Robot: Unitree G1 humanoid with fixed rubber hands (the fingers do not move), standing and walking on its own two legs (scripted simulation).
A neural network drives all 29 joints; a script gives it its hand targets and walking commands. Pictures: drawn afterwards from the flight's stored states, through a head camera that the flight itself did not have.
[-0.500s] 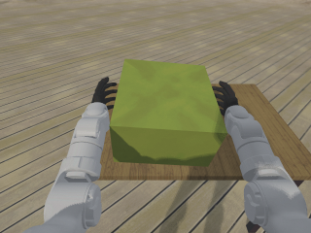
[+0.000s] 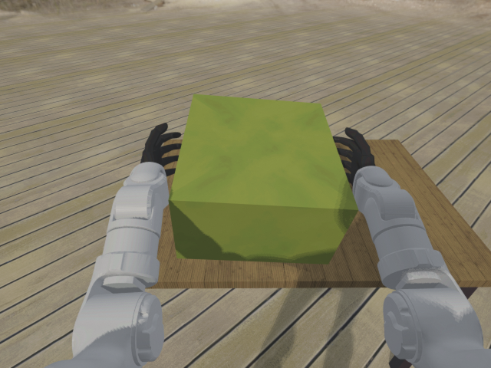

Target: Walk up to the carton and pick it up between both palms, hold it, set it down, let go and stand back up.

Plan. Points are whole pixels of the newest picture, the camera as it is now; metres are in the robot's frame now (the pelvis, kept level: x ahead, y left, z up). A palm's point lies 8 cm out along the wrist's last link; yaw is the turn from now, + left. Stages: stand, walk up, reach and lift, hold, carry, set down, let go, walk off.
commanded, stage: hold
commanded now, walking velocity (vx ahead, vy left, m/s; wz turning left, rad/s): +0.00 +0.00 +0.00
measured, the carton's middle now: (256, 173) +0.41 +0.00 +0.16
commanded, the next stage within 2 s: none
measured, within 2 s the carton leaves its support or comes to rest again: neither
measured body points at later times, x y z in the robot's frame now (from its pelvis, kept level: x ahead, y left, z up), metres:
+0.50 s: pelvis +0.00 +0.00 +0.00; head -0.06 +0.02 +0.45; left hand +0.39 +0.18 +0.20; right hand +0.39 -0.17 +0.19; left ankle +0.06 +0.13 -0.74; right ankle +0.04 -0.14 -0.74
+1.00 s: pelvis +0.00 +0.00 +0.00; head -0.06 +0.01 +0.45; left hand +0.39 +0.18 +0.19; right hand +0.39 -0.17 +0.19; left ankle +0.06 +0.13 -0.74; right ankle +0.04 -0.14 -0.74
